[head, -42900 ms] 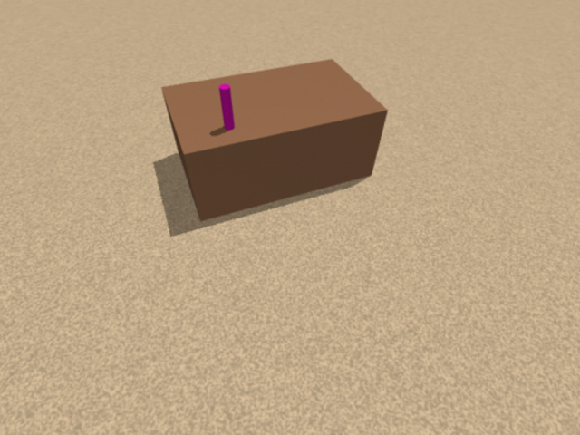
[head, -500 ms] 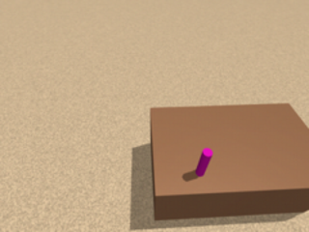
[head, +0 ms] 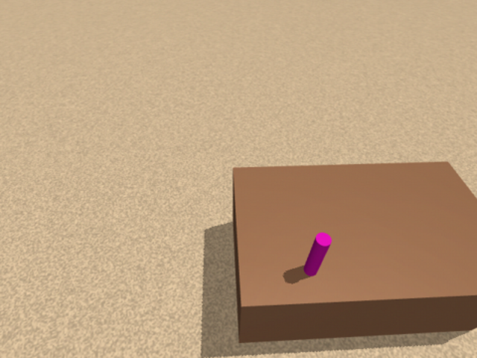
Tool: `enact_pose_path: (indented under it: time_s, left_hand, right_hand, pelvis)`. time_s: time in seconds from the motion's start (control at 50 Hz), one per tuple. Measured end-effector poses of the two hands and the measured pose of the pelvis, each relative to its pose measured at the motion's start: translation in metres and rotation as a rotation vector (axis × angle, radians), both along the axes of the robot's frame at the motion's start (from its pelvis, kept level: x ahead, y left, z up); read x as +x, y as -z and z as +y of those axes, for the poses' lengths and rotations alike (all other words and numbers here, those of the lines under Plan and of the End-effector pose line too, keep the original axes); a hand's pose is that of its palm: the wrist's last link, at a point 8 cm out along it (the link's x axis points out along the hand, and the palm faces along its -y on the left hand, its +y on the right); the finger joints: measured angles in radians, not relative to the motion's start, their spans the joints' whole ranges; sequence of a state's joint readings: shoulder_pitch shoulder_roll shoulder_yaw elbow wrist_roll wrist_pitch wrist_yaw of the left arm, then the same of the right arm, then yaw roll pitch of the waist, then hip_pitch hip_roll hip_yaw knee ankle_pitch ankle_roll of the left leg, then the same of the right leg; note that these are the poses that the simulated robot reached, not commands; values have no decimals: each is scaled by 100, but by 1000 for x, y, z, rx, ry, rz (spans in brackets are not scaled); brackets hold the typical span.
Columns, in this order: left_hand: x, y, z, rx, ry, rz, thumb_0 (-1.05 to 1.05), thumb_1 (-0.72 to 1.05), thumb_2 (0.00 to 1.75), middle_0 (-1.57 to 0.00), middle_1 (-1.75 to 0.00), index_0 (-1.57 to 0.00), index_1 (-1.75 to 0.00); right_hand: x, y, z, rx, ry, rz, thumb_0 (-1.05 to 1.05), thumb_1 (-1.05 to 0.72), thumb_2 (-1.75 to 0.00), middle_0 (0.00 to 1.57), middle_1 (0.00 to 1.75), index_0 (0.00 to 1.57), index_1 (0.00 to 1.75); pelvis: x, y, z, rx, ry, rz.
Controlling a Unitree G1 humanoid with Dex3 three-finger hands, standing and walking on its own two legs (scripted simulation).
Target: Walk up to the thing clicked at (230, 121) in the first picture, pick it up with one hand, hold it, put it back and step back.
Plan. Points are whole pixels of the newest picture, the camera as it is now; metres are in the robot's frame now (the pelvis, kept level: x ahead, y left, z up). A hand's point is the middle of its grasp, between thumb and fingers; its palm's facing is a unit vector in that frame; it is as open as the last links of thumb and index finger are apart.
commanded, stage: stand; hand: right
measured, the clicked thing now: (316, 255) +0.48 -0.21 -0.30
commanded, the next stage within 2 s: step back in 1.30 s
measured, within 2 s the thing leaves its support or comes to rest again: neither
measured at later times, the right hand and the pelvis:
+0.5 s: hand out of the picture +0.07 -0.25 -0.16, palm faces -0.03 +0.94 -0.35, open 7.4 cm; pelvis +0.01 +0.00 +0.00, yaw +0 degrees
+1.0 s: hand out of the picture +0.07 -0.25 -0.16, palm faces -0.04 +0.94 -0.34, open 7.4 cm; pelvis +0.01 +0.00 +0.00, yaw +1 degrees
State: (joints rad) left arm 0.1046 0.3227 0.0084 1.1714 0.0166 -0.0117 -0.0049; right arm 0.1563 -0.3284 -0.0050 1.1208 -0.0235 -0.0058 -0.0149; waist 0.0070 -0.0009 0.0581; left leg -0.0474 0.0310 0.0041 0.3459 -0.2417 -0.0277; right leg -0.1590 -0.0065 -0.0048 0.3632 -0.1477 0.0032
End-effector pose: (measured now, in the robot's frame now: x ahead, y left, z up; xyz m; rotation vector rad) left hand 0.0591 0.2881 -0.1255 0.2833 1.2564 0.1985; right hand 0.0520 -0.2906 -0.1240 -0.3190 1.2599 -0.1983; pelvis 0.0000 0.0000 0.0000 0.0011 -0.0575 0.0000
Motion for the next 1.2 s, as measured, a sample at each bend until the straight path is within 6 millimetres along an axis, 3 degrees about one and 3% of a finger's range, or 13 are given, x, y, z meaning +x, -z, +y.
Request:
enact_pose_path:
  time_s: [0.64,1.2]
  left_hand:
    - [20,-5,7,17,5,-15,1,91,90,-20,-30,-20,-30]
    - [8,-5,9,19,-3,7,1,91,90,-20,-30,-20,-30]
  right_hand:
    - [21,-2,-3,-4,-3,-3,0,-90,-90,20,30,20,30]
    - [13,-2,-4,-2,-2,18,0,-90,-90,20,30,20,30]
  pelvis:
    - [13,-1,2,-3,-8,13]
    - [11,-2,0,-3,-10,16]
